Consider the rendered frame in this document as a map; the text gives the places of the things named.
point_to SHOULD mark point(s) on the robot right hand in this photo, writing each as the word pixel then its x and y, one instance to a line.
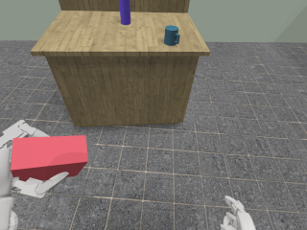
pixel 242 221

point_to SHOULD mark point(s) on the robot left forearm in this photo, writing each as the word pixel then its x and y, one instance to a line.
pixel 8 218

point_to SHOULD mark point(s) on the robot left hand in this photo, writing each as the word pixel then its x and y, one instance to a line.
pixel 33 188

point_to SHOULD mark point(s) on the sponge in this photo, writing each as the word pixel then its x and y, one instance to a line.
pixel 44 157

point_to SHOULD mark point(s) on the table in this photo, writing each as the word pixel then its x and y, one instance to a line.
pixel 110 74

